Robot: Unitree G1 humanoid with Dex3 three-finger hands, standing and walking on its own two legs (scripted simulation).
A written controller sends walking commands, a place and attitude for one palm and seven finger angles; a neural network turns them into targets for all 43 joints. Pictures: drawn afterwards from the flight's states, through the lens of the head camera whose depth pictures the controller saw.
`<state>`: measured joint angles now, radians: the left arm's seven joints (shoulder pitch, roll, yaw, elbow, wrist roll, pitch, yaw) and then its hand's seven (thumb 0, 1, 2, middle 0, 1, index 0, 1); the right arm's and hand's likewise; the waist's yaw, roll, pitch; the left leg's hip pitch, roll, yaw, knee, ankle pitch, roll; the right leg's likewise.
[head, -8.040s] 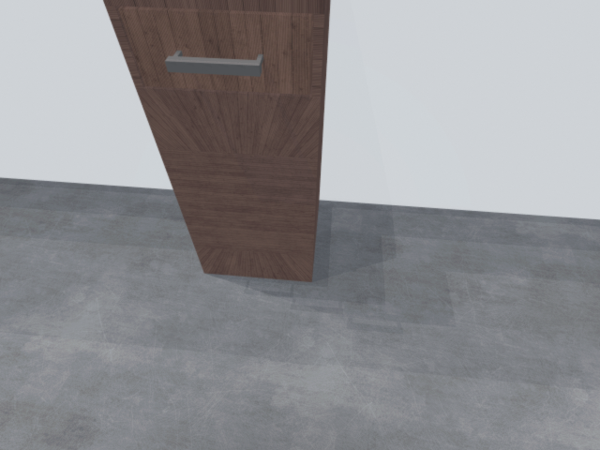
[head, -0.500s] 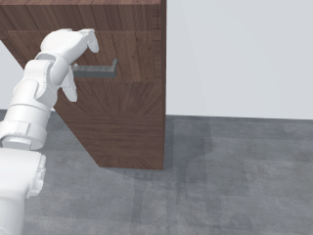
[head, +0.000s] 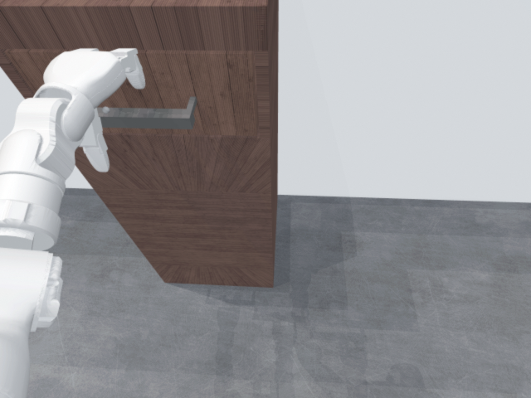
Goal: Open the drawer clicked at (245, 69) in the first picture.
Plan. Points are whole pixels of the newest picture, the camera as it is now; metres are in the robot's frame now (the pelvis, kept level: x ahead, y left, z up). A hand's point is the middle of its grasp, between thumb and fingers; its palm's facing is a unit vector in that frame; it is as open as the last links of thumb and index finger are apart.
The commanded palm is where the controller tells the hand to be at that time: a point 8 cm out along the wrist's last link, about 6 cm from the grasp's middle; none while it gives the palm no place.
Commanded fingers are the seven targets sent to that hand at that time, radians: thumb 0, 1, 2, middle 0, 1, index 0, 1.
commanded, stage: move the hooked fingers above the handle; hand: left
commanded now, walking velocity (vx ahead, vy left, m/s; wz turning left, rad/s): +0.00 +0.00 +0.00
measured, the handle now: (138, 109) +0.54 +0.23 +0.12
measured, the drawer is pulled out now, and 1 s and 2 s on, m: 0.00 0.00 0.00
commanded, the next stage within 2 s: lower the fingers behind the handle in 0.74 s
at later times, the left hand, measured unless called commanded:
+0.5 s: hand (110, 103) +0.49 +0.24 +0.18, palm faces -0.03 -0.01 -1.00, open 13.8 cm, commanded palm +0.47 +0.24 +0.24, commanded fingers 0.00 -0.50 0.30 -0.30 -1.20 -0.30 -1.20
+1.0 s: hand (115, 101) +0.50 +0.23 +0.17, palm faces -0.05 -0.01 -1.00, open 13.7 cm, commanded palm +0.48 +0.23 +0.23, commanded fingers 0.00 -0.50 0.30 -0.30 -1.20 -0.30 -1.20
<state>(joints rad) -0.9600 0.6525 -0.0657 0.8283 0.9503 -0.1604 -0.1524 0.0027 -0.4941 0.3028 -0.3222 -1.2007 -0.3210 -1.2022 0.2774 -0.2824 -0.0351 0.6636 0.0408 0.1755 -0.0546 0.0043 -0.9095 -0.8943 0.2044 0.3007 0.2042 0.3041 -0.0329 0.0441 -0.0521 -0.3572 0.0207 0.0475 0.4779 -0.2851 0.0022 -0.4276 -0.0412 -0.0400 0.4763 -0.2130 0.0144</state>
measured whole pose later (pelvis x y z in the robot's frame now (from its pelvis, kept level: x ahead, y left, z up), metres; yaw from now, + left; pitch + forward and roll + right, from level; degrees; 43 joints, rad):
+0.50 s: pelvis +0.01 +0.01 +0.00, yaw -1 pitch +10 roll +0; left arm -0.95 0.65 -0.03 0.82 0.96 -0.16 -0.15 0.00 -0.49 0.30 -0.32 -1.20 -0.32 -1.21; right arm 0.31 -0.27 -0.03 0.67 0.03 0.19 -0.04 0.00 -0.91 -0.89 0.20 0.30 0.20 0.30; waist -0.04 0.05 -0.07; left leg -0.37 0.02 0.07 0.49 -0.30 0.01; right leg -0.44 -0.04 -0.02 0.48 -0.22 0.03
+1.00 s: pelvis +0.01 +0.00 +0.00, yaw +0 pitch +11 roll +0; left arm -1.02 0.63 -0.08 0.88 0.96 -0.14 -0.14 0.00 -0.49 0.30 -0.32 -1.20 -0.33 -1.22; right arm 0.28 -0.28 -0.03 0.66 0.04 0.18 -0.04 0.00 -0.91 -0.89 0.20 0.30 0.20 0.30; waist -0.04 0.04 -0.07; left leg -0.39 0.02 0.05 0.51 -0.31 0.01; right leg -0.46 -0.04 -0.04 0.50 -0.23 0.02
